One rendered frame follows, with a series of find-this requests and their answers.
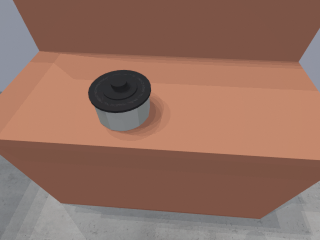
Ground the table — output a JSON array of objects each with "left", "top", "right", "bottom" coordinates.
[{"left": 0, "top": 0, "right": 320, "bottom": 219}]

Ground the knob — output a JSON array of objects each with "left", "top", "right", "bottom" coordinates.
[{"left": 110, "top": 76, "right": 128, "bottom": 90}]

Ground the lid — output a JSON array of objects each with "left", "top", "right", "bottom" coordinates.
[{"left": 88, "top": 70, "right": 151, "bottom": 113}]

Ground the pot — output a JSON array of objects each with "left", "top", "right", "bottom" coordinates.
[{"left": 94, "top": 97, "right": 150, "bottom": 131}]

